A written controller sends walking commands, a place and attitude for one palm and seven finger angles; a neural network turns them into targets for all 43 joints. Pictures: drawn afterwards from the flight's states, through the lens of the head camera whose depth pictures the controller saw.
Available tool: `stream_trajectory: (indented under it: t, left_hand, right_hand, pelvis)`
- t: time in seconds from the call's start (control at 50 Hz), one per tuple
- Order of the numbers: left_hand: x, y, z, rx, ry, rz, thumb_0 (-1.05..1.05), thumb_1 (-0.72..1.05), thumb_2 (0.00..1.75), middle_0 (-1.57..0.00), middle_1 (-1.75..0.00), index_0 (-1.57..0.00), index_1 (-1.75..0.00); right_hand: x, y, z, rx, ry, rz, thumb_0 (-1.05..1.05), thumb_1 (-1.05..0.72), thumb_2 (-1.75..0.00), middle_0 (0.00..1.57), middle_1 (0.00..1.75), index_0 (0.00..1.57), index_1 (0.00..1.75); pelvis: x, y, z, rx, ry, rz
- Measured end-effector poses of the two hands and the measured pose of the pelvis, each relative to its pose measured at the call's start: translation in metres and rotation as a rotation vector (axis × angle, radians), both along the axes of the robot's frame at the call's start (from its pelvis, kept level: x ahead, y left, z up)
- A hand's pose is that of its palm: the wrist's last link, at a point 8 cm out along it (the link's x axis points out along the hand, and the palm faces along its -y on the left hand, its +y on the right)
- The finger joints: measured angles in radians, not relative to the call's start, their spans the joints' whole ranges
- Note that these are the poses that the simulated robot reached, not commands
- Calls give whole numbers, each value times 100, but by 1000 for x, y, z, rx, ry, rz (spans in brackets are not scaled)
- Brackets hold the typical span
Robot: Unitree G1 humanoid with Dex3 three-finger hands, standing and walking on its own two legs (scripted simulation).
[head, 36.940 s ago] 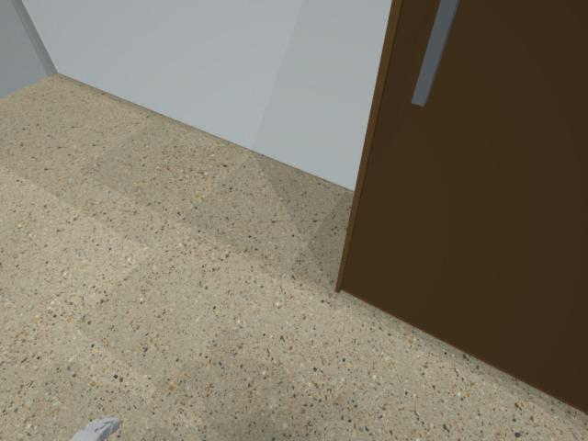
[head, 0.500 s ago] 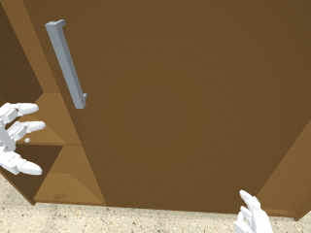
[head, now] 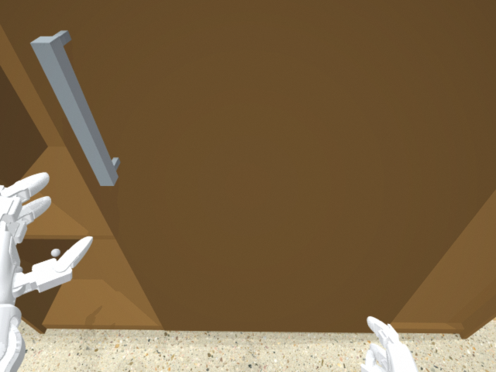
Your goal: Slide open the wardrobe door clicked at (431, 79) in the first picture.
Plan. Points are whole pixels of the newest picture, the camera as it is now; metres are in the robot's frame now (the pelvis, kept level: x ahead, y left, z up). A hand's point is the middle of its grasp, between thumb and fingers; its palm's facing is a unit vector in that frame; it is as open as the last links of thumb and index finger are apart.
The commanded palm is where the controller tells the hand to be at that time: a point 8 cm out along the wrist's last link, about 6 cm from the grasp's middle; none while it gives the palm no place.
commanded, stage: draw the hand back to the body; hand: left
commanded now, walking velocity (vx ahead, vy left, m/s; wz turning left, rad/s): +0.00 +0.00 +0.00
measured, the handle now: (88, 116) +0.40 +0.31 +0.23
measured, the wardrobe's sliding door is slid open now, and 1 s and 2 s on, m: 0.49 0.49 0.49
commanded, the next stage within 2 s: step back with the hand held close in 0.54 s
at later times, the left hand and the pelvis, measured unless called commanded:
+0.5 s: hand (66, 268) +0.18 +0.24 +0.16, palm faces +0.46 -0.80 -0.38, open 7.5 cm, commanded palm +0.13 +0.28 +0.17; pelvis +0.00 -0.02 +0.00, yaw +1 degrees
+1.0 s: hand (42, 286) +0.16 +0.27 +0.15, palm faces +0.35 -0.82 -0.45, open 7.4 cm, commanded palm +0.10 +0.31 +0.17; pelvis -0.04 +0.01 +0.00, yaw +0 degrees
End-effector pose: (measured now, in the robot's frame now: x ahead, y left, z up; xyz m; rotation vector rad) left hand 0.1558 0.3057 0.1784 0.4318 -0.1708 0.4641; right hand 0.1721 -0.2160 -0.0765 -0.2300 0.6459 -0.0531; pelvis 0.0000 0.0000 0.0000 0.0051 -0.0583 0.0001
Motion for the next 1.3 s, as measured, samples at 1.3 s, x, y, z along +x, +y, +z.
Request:
stream_trajectory:
  t: [1.3]
  left_hand:
    - [-112,44,-2,165,-29,-17,2,89,90,-21,-30,-21,-30]
  right_hand:
    - [-82,35,1,-64,61,10,1,-90,-90,21,30,20,30]
  pelvis:
    - [-96,33,-12,-59,81,65]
